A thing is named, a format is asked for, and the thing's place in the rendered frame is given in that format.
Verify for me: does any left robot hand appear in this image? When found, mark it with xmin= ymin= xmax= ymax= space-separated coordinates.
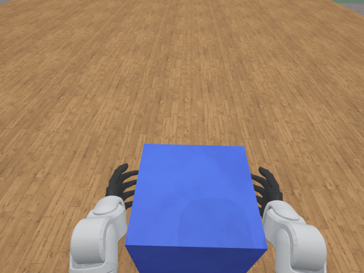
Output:
xmin=105 ymin=163 xmax=139 ymax=209

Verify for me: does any carton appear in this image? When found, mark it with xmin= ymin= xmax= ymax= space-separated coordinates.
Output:
xmin=125 ymin=144 xmax=268 ymax=273

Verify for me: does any robot right forearm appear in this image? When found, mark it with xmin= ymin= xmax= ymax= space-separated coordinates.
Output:
xmin=262 ymin=200 xmax=327 ymax=273

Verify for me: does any robot left forearm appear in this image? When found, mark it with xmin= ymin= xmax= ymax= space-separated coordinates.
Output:
xmin=69 ymin=196 xmax=127 ymax=273

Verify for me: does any right robot hand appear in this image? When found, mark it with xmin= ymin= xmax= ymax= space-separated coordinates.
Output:
xmin=251 ymin=167 xmax=283 ymax=219

